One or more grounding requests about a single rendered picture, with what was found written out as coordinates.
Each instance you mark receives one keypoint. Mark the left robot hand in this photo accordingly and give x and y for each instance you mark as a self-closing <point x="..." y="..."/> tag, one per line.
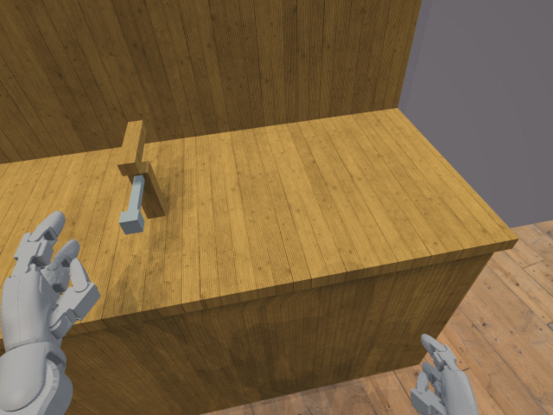
<point x="33" y="291"/>

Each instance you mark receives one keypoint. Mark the counter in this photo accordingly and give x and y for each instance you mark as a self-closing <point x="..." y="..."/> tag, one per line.
<point x="299" y="230"/>

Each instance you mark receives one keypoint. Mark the left robot forearm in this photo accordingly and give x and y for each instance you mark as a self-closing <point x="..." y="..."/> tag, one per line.
<point x="32" y="380"/>

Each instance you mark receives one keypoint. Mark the tap lever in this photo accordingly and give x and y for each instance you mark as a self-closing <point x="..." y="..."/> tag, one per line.
<point x="132" y="221"/>

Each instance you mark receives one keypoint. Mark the right robot hand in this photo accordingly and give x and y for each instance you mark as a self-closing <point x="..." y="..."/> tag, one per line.
<point x="453" y="395"/>

